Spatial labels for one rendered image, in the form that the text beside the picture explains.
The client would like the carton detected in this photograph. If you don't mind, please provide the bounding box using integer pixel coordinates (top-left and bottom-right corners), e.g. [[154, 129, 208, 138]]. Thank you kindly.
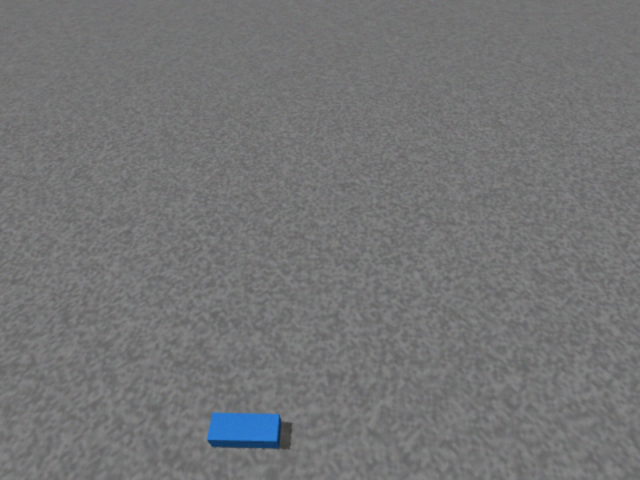
[[207, 413, 282, 448]]

